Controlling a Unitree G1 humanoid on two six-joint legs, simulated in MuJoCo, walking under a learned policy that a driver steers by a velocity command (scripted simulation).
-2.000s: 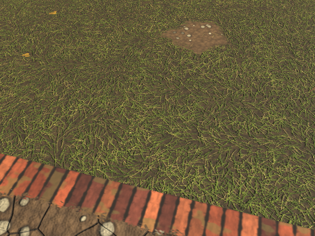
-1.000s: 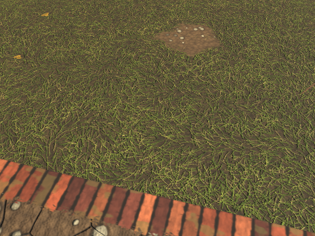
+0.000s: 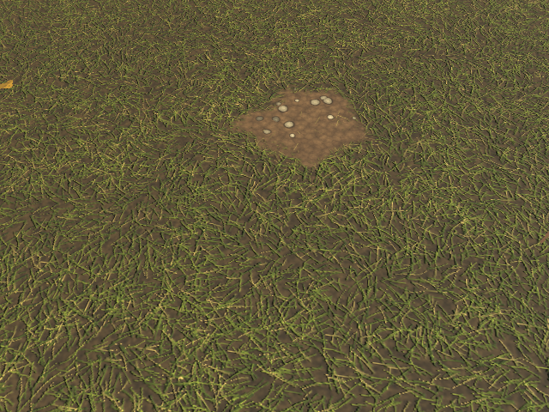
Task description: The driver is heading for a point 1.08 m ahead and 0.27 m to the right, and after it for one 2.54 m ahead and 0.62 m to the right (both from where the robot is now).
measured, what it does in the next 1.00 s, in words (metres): walks ahead: right foot, then left foot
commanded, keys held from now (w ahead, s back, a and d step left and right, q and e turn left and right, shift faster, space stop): w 0.76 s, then w+e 0.24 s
